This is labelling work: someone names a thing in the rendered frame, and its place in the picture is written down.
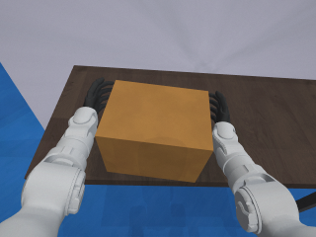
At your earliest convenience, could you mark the right robot forearm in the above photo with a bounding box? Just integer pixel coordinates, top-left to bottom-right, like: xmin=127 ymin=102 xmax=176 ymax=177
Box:
xmin=212 ymin=121 xmax=299 ymax=218

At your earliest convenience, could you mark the left robot forearm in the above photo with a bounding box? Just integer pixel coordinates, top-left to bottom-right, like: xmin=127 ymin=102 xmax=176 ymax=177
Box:
xmin=21 ymin=107 xmax=99 ymax=206

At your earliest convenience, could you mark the robot right hand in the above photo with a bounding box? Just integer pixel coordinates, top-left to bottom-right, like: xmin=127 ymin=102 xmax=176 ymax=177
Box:
xmin=208 ymin=91 xmax=231 ymax=123

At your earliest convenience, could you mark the carton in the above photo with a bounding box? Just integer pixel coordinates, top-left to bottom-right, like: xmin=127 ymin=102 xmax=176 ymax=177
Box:
xmin=95 ymin=80 xmax=214 ymax=183

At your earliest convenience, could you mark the table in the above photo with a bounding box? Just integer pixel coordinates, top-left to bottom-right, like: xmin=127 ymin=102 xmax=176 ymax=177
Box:
xmin=24 ymin=65 xmax=316 ymax=213

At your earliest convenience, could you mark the right robot upper arm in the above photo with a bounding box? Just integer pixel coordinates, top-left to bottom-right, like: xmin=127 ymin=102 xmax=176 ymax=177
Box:
xmin=234 ymin=181 xmax=316 ymax=237

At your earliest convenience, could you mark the robot left hand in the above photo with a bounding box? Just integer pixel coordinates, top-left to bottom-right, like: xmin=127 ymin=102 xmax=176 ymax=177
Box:
xmin=83 ymin=77 xmax=115 ymax=115

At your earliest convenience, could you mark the left robot upper arm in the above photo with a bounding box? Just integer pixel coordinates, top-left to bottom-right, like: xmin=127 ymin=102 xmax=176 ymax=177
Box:
xmin=0 ymin=162 xmax=86 ymax=237

